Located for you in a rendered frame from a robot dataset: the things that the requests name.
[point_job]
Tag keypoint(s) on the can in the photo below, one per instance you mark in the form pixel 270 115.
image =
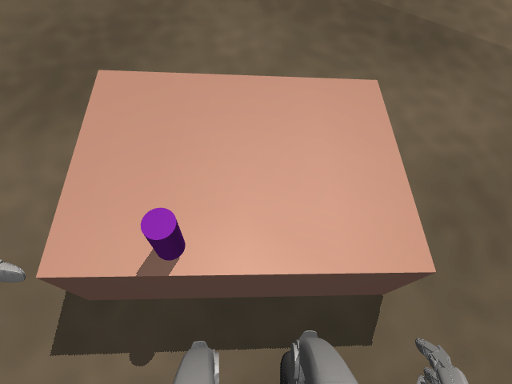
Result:
pixel 162 231

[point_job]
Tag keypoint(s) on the left robot hand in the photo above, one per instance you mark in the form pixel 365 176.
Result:
pixel 11 273

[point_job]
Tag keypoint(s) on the right robot hand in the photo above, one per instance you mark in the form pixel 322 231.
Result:
pixel 443 371

